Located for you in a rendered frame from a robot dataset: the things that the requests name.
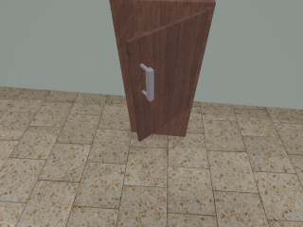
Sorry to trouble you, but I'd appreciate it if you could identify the handle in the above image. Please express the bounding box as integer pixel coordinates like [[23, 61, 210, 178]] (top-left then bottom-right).
[[140, 63, 154, 102]]

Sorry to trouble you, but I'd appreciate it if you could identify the cupboard door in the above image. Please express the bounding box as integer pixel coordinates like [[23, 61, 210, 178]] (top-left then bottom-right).
[[125, 9, 210, 142]]

